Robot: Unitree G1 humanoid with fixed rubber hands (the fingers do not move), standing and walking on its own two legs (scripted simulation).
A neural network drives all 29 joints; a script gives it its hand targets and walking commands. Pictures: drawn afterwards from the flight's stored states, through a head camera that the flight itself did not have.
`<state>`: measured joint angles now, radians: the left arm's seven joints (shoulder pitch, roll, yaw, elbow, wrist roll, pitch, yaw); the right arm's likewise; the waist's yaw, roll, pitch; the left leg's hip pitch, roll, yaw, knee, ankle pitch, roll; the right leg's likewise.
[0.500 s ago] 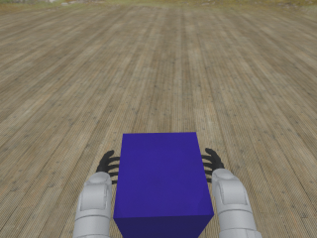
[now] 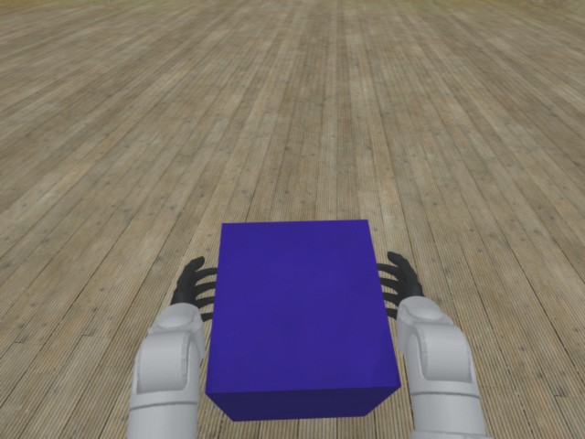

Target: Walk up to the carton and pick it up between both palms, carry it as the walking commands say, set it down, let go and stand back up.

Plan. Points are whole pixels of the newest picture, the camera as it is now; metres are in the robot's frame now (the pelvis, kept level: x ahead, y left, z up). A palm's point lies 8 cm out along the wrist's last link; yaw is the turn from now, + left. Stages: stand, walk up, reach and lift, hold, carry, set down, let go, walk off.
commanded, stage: carry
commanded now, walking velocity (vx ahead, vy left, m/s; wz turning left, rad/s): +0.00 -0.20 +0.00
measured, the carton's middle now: (297, 325) +0.32 +0.00 +0.01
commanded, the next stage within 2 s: none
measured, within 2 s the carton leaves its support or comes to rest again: neither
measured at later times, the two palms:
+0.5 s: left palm (190, 364) +0.22 +0.13 +0.10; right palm (450, 356) +0.22 -0.17 +0.10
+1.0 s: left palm (182, 368) +0.22 +0.14 +0.09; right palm (436, 344) +0.23 -0.16 +0.10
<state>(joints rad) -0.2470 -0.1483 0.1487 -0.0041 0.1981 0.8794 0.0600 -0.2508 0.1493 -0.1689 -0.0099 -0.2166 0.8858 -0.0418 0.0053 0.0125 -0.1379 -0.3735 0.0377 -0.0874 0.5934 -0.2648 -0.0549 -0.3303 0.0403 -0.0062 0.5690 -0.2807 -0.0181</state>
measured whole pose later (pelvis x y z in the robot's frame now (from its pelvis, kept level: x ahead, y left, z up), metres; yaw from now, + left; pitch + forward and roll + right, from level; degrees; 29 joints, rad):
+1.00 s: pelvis -0.02 -0.03 -0.01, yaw +3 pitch +4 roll -1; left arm -0.03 -0.13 0.04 -0.50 0.07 1.23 0.17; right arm -0.05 0.13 -0.05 -0.49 -0.06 1.22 -0.15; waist -0.01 -0.02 -0.15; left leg -0.42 0.09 0.12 0.65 -0.28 -0.01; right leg -0.44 0.03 -0.09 0.69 -0.33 -0.05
